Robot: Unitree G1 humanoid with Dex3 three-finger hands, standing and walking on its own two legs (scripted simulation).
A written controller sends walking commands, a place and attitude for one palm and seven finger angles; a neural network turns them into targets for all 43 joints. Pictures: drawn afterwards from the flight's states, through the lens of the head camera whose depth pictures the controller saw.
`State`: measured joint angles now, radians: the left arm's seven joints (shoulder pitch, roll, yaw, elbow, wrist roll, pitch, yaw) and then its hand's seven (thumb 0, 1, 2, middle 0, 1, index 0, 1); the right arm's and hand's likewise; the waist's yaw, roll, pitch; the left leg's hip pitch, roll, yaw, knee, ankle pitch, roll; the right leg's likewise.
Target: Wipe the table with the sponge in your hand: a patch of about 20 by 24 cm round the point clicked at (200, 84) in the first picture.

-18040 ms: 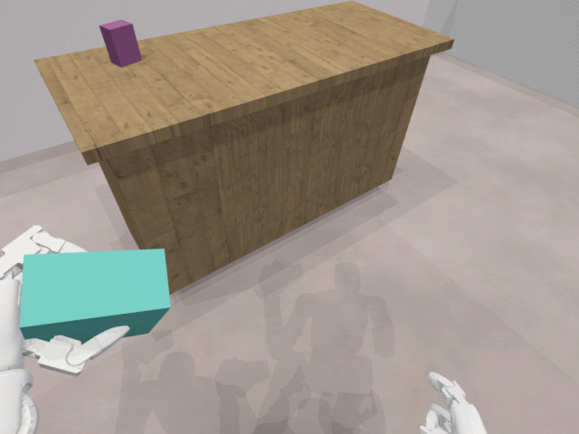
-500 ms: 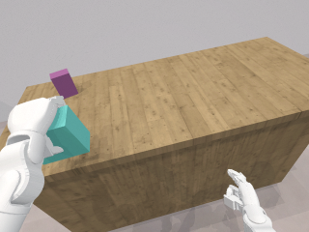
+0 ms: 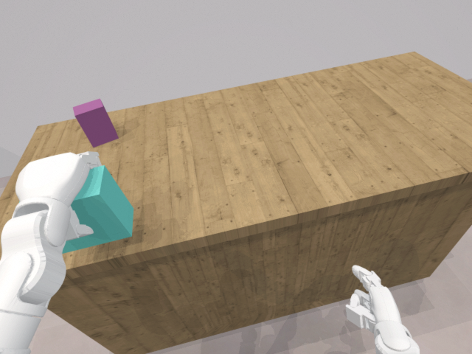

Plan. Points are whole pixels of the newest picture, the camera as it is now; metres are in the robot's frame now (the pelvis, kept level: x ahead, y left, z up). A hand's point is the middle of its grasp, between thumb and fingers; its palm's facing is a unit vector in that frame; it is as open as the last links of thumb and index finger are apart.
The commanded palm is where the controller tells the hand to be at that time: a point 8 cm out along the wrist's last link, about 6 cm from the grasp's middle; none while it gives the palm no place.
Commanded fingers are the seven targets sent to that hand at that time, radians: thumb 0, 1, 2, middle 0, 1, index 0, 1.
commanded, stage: move the sponge above the wiping area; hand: left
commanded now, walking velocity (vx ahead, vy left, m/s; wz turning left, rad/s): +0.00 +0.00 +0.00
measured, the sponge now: (88, 217) +0.26 +0.31 +0.12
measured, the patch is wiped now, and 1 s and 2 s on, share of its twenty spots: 0.00 0.00 0.00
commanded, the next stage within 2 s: lower the sponge onto the table in 1.82 s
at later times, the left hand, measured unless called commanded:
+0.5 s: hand (79, 197) +0.28 +0.32 +0.15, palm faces +0.05 -0.04 -1.00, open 9.9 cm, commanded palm +0.25 +0.31 +0.23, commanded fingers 0.00 0.10 1.30 -1.20 -1.60 -1.20 -1.60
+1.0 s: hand (83, 191) +0.30 +0.33 +0.14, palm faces +0.03 -0.04 -1.00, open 9.9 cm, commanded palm +0.27 +0.32 +0.21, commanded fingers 0.00 0.10 1.30 -1.20 -1.60 -1.20 -1.60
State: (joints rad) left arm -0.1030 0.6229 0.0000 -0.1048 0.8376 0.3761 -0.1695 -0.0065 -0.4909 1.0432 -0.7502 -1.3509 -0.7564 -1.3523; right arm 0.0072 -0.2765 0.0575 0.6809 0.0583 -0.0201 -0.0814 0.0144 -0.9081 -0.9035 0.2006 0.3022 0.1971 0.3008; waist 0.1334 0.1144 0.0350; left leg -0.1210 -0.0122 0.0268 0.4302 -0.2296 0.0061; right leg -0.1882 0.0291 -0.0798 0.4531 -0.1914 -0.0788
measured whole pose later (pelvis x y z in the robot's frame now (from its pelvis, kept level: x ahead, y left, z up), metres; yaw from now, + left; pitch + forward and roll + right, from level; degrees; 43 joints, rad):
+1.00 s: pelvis +0.02 +0.02 +0.00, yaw +0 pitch -2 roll +0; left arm -0.15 0.59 0.00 0.01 0.88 0.31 -0.12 -0.01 -0.49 1.04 -0.75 -1.35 -0.76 -1.35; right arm 0.05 -0.28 0.05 0.68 0.06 0.00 -0.06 0.01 -0.91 -0.90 0.20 0.30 0.20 0.30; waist 0.12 0.09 0.02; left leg -0.12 -0.03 0.02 0.39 -0.23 0.03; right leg -0.18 0.02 -0.08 0.40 -0.19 -0.06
